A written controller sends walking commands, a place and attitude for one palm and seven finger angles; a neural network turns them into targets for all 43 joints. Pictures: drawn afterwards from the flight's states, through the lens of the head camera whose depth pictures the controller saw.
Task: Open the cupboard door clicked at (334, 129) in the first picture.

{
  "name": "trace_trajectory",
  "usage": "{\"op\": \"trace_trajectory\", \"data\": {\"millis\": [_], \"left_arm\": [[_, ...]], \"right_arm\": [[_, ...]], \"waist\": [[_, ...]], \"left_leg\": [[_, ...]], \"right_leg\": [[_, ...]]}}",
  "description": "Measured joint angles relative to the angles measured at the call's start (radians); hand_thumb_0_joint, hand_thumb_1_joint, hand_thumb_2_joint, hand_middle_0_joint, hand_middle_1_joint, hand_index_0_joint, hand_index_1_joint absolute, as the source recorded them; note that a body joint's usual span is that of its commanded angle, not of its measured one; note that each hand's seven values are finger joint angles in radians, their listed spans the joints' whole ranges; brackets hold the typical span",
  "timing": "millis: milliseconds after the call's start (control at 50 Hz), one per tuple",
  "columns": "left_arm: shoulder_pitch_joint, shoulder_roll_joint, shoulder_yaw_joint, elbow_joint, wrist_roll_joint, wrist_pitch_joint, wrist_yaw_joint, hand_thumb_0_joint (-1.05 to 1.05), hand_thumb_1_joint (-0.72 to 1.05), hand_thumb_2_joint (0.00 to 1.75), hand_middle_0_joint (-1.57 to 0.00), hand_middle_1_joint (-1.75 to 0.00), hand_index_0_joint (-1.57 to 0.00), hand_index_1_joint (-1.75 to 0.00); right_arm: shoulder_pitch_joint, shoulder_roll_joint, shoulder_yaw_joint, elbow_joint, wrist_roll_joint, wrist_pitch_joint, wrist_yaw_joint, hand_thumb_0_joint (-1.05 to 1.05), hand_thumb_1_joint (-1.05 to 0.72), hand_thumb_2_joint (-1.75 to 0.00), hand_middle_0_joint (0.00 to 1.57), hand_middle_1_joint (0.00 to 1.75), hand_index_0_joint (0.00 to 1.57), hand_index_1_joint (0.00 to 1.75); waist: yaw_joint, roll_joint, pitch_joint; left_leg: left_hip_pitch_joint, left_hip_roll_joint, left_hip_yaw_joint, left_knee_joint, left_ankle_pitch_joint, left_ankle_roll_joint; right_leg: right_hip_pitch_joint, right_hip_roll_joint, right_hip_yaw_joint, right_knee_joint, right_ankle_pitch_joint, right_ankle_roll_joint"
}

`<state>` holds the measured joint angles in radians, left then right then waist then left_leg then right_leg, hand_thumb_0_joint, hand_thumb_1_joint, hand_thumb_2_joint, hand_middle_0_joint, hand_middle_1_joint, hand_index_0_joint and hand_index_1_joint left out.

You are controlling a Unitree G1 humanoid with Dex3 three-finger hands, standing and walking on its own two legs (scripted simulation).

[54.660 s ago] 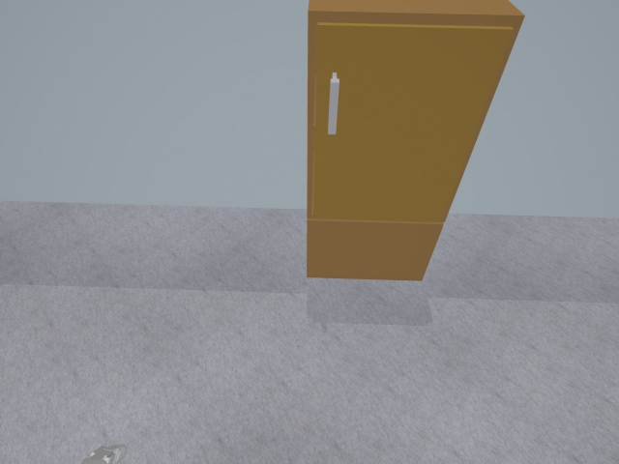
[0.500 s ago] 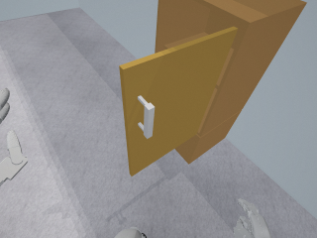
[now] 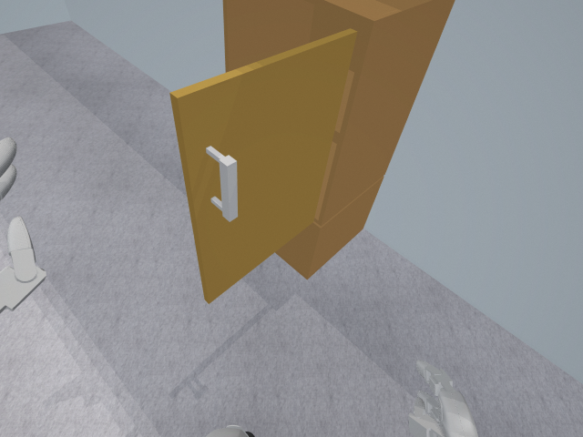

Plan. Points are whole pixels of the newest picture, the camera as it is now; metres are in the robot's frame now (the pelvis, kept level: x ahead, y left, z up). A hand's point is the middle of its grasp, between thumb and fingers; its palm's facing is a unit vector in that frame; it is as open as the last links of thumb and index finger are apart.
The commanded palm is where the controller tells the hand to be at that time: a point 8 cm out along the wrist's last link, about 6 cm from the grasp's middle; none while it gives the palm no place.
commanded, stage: stop stepping back and stand still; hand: left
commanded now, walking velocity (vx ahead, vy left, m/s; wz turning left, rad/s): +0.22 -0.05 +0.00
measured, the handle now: (221, 184) +0.50 +0.15 +0.04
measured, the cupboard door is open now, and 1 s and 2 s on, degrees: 90 90 90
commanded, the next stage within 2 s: let the arm hang, fingers relaxed in 0.70 s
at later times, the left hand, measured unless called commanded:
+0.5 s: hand out of the picture +0.10 +0.28 +0.18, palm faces +0.52 -0.76 -0.40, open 7.4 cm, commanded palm +0.03 +0.31 +0.19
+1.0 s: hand out of the picture +0.06 +0.22 -0.10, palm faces +0.17 -0.94 -0.28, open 7.4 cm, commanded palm none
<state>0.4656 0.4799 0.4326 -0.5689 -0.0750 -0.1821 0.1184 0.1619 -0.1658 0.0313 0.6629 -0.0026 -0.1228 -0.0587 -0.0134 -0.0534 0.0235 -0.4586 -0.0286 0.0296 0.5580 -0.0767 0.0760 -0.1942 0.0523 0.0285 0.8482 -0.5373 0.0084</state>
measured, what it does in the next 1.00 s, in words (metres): steps on the spot: right foot, then left foot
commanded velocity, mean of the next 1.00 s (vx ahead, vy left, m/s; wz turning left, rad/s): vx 0.09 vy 0.00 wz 0.00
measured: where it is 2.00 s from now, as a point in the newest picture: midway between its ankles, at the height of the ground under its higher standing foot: outside the picture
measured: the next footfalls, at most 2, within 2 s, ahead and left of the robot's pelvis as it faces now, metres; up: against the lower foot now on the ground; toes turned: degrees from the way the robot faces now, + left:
right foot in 0.16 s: -0.02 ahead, -0.10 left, +0.00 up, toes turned +10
left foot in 0.44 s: -0.07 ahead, +0.10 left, +0.00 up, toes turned +10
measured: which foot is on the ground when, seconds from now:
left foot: down 0.00-0.16, up 0.18-0.42, down 0.44-1.00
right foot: up 0.00-0.14, down 0.16-1.00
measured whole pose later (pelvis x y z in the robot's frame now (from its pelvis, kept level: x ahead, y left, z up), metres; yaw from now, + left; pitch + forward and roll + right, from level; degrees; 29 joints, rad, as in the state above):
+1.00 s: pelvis -0.08 +0.00 +0.00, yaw +9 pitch +1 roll +2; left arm 0.25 0.20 0.06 0.50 0.02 0.08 0.02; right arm 0.20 -0.23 0.01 0.78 -0.05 -0.04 0.00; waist -0.05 0.00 0.03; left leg -0.33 -0.04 0.01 0.61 -0.31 0.01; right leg -0.46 -0.01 0.05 0.94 -0.46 0.02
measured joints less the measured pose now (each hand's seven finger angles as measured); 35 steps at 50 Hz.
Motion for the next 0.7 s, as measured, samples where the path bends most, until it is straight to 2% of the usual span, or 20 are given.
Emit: {"op": "trace_trajectory", "data": {"millis": [20, 60, 100, 140, 160, 200, 240, 280, 300, 340, 380, 440, 500, 540, 600, 640, 700], "left_arm": [[-0.014, 0.005, 0.003, 0.016, -0.001, 0.004, 0.001, 0.01, 0.89, 0.90, -0.21, -0.30, -0.21, -0.31], [-0.002, 0.018, 0.021, 0.032, 0.000, 0.015, 0.007, 0.01, 0.89, 0.90, -0.21, -0.30, -0.21, -0.31], [0.053, 0.028, 0.043, 0.032, -0.001, 0.024, 0.014, 0.01, 0.89, 0.90, -0.21, -0.30, -0.21, -0.31], [0.120, 0.027, 0.049, 0.022, 0.004, 0.031, 0.017, 0.01, 0.89, 0.90, -0.21, -0.30, -0.21, -0.31], [0.156, 0.033, 0.055, 0.006, 0.008, 0.035, 0.019, 0.01, 0.89, 0.90, -0.21, -0.30, -0.21, -0.30], [0.203, 0.023, 0.049, -0.028, 0.017, 0.037, 0.016, 0.01, 0.89, 0.90, -0.21, -0.30, -0.21, -0.30], [0.213, 0.003, 0.031, -0.040, 0.026, 0.032, 0.004, 0.01, 0.89, 0.90, -0.21, -0.30, -0.21, -0.31], [0.176, -0.023, 0.007, -0.001, 0.040, 0.019, 0.002, 0.01, 0.89, 0.90, -0.21, -0.30, -0.21, -0.31], [0.150, -0.038, 0.000, 0.034, 0.046, 0.011, 0.007, 0.01, 0.89, 0.90, -0.21, -0.30, -0.21, -0.31], [0.098, -0.068, -0.008, 0.100, 0.055, 0.006, 0.025, 0.01, 0.89, 0.90, -0.21, -0.30, -0.21, -0.31], [0.051, -0.095, -0.017, 0.138, 0.062, 0.010, 0.042, 0.01, 0.89, 0.90, -0.21, -0.30, -0.21, -0.31], [0.012, -0.128, -0.045, 0.138, 0.065, 0.010, 0.054, 0.01, 0.89, 0.90, -0.21, -0.30, -0.21, -0.31], [0.027, -0.109, -0.041, 0.111, 0.058, 0.006, 0.053, 0.01, 0.89, 0.90, -0.21, -0.30, -0.21, -0.30], [0.055, -0.086, -0.027, 0.096, 0.059, 0.003, 0.046, 0.01, 0.89, 0.90, -0.21, -0.30, -0.21, -0.30], [0.073, -0.057, -0.004, 0.091, 0.062, -0.004, 0.042, 0.01, 0.89, 0.90, -0.21, -0.30, -0.21, -0.30], [0.071, -0.054, 0.005, 0.100, 0.060, -0.009, 0.043, 0.01, 0.89, 0.90, -0.21, -0.30, -0.21, -0.31], [0.047, -0.077, -0.009, 0.124, 0.058, -0.012, 0.043, 0.01, 0.89, 0.90, -0.21, -0.30, -0.21, -0.31]], "right_arm": [[0.007, -0.001, 0.001, 0.000, -0.001, -0.009, 0.003, 0.01, -0.90, -0.90, 0.21, 0.30, 0.20, 0.30], [0.029, -0.002, 0.004, -0.009, -0.007, -0.013, 0.008, 0.01, -0.90, -0.90, 0.21, 0.30, 0.20, 0.30], [0.058, -0.006, 0.002, -0.027, -0.011, -0.005, 0.011, 0.01, -0.90, -0.90, 0.21, 0.30, 0.20, 0.30], [0.090, -0.018, -0.010, -0.051, -0.013, 0.006, 0.012, 0.01, -0.90, -0.90, 0.21, 0.30, 0.20, 0.30], [0.104, -0.024, -0.017, -0.064, -0.011, 0.011, 0.013, 0.01, -0.90, -0.90, 0.21, 0.30, 0.20, 0.30], [0.106, -0.045, -0.034, -0.056, -0.009, 0.028, 0.011, 0.01, -0.90, -0.90, 0.21, 0.30, 0.20, 0.30], [0.111, -0.057, -0.043, -0.006, -0.016, 0.049, 0.006, 0.01, -0.90, -0.90, 0.20, 0.30, 0.20, 0.30], [0.130, -0.056, -0.043, 0.039, -0.013, 0.061, -0.004, 0.01, -0.90, -0.90, 0.20, 0.30, 0.20, 0.30], [0.141, -0.053, -0.041, 0.051, -0.013, 0.061, -0.013, 0.01, -0.91, -0.90, 0.20, 0.30, 0.20, 0.30], [0.155, -0.052, -0.038, 0.059, -0.013, 0.046, -0.029, 0.01, -0.91, -0.90, 0.20, 0.30, 0.20, 0.30], [0.154, -0.061, -0.037, 0.052, -0.016, 0.019, -0.040, 0.01, -0.91, -0.90, 0.20, 0.30, 0.20, 0.30], [0.140, -0.088, -0.040, 0.025, -0.019, -0.014, -0.046, 0.01, -0.91, -0.90, 0.20, 0.30, 0.20, 0.30], [0.102, -0.060, -0.035, 0.005, -0.010, -0.019, -0.035, 0.01, -0.91, -0.90, 0.20, 0.30, 0.20, 0.30], [0.095, -0.036, -0.023, -0.007, -0.007, -0.023, -0.025, 0.01, -0.91, -0.90, 0.20, 0.30, 0.20, 0.30], [0.093, -0.009, -0.009, -0.019, -0.003, -0.027, -0.015, 0.01, -0.90, -0.90, 0.20, 0.30, 0.20, 0.30], [0.090, -0.002, -0.003, -0.019, -0.003, -0.022, -0.009, 0.01, -0.90, -0.90, 0.20, 0.30, 0.20, 0.30], [0.073, -0.009, -0.007, 0.002, -0.001, -0.005, 0.001, 0.01, -0.90, -0.90, 0.21, 0.30, 0.20, 0.30]], "waist": [[-0.014, -0.006, 0.008], [-0.041, -0.014, 0.010], [-0.059, -0.011, 0.000], [-0.067, 0.005, -0.014], [-0.064, 0.001, -0.022], [-0.035, 0.004, -0.017], [-0.003, -0.006, -0.036], [0.017, -0.016, -0.075], [0.022, -0.021, -0.094], [0.024, -0.026, -0.118], [0.021, -0.017, -0.115], [0.005, 0.035, -0.100], [0.001, 0.014, -0.053], [-0.006, 0.016, -0.046], [-0.003, 0.038, -0.038], [0.006, 0.058, -0.036], [0.022, 0.073, -0.028]], "left_leg": [[0.021, -0.004, -0.003, -0.032, 0.012, 0.001], [0.059, -0.005, -0.009, -0.107, 0.040, -0.017], [0.081, 0.000, -0.015, -0.167, 0.035, -0.042], [0.069, 0.003, -0.013, -0.176, -0.026, -0.063], [0.039, -0.006, -0.001, -0.138, -0.099, -0.074], [-0.062, -0.020, -0.011, 0.113, -0.234, -0.099], [-0.139, -0.026, -0.015, 0.405, -0.243, -0.114], [-0.137, 0.000, -0.007, 0.529, -0.233, -0.114], [-0.107, 0.019, 0.000, 0.519, -0.239, -0.107], [-0.012, 0.047, 0.008, 0.403, -0.268, -0.086], [0.102, 0.067, 0.007, 0.227, -0.303, -0.064], [0.247, 0.090, -0.016, -0.034, -0.314, -0.045], [0.256, 0.071, -0.008, -0.025, -0.235, -0.103], [0.260, 0.072, -0.011, -0.013, -0.238, -0.119], [0.257, 0.084, -0.023, 0.012, -0.258, -0.120], [0.237, 0.092, -0.032, 0.052, -0.291, -0.105], [0.153, 0.071, -0.035, 0.233, -0.361, -0.075]], "right_leg": [[-0.037, 0.012, 0.008, 0.052, -0.019, -0.006], [-0.086, 0.022, -0.009, 0.059, -0.013, -0.020], [-0.095, 0.028, -0.051, -0.022, -0.001, -0.033], [-0.065, 0.031, -0.095, -0.156, -0.005, -0.050], [-0.040, 0.019, -0.102, -0.248, -0.006, -0.061], [-0.063, -0.001, -0.107, -0.295, 0.180, -0.083], [-0.091, -0.025, -0.113, -0.286, 0.285, -0.092], [-0.095, -0.039, -0.120, -0.304, 0.267, -0.089], [-0.094, -0.046, -0.125, -0.321, 0.257, -0.086], [-0.093, -0.061, -0.135, -0.351, 0.283, -0.084], [-0.101, -0.073, -0.148, -0.354, 0.332, -0.082], [-0.132, -0.071, -0.183, -0.305, 0.309, -0.067], [-0.137, -0.075, -0.137, -0.254, 0.284, -0.037], [-0.131, -0.064, -0.121, -0.245, 0.261, -0.029], [-0.116, -0.046, -0.124, -0.255, 0.275, -0.038], [-0.118, -0.034, -0.131, -0.254, 0.287, -0.067], [-0.131, -0.035, -0.137, -0.251, 0.280, -0.083]]}}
